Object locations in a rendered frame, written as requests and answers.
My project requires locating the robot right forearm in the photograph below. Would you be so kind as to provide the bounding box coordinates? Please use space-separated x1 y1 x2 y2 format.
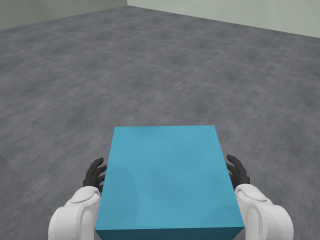
234 184 294 240

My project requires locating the robot left hand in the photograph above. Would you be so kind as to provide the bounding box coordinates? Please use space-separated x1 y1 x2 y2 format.
83 157 107 197

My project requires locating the robot right hand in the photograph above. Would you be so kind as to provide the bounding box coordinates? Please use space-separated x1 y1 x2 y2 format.
226 154 250 191

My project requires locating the robot left forearm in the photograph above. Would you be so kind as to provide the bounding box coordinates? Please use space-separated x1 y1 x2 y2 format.
48 186 101 240

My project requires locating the carton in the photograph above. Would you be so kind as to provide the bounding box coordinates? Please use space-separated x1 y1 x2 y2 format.
95 125 245 240

